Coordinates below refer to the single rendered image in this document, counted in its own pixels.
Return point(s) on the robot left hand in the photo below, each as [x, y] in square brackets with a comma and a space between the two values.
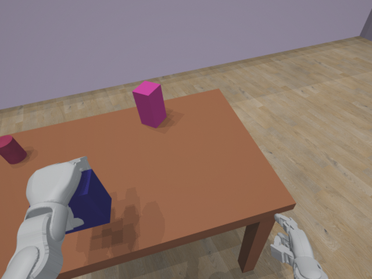
[57, 183]

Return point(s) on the sponge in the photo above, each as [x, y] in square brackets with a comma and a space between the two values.
[90, 202]

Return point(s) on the robot right forearm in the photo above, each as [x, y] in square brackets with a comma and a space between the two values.
[305, 267]

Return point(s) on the robot right hand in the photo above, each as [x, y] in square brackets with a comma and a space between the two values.
[296, 244]

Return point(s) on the table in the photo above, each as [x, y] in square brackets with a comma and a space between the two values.
[196, 175]

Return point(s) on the robot left forearm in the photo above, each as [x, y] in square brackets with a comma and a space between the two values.
[38, 252]

